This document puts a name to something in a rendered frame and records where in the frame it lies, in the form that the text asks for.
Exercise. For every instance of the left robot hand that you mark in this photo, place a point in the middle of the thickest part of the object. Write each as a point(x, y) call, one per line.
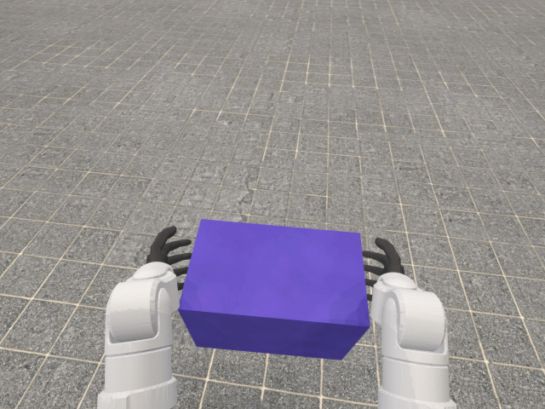
point(159, 251)

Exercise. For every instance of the robot left forearm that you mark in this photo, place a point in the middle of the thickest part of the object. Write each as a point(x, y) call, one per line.
point(138, 336)

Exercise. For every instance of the right robot hand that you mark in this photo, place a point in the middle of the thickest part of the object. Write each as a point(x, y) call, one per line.
point(391, 262)

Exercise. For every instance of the robot right forearm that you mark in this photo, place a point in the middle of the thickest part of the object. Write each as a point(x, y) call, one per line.
point(414, 345)

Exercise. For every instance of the carton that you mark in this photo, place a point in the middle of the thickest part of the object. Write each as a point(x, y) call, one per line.
point(275, 290)

